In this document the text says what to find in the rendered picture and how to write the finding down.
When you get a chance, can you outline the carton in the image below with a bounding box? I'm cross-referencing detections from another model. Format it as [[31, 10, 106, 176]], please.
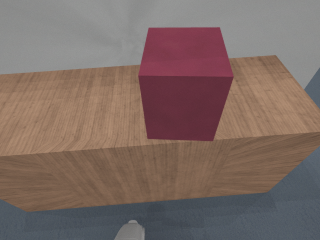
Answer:
[[138, 27, 234, 142]]

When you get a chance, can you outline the pedestal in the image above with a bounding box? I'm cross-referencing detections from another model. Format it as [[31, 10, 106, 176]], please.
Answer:
[[0, 55, 320, 212]]

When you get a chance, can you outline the left robot thigh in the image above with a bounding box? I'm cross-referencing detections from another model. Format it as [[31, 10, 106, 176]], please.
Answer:
[[114, 223, 145, 240]]

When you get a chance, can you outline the left robot shin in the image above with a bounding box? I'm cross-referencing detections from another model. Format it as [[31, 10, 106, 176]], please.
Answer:
[[128, 220, 138, 224]]

